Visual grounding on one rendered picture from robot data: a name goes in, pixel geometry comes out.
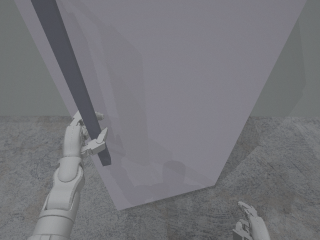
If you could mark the handle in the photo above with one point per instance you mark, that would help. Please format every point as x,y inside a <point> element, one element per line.
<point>52,23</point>

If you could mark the robot left forearm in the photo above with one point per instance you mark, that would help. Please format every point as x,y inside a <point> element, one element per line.
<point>59,211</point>

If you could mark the robot left hand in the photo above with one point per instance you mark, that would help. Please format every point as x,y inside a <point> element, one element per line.
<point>76,134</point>

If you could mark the fridge door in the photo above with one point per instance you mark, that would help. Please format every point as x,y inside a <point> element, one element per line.
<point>176,81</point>

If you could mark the robot right hand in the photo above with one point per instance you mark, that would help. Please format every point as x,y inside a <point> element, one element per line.
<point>254,229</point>

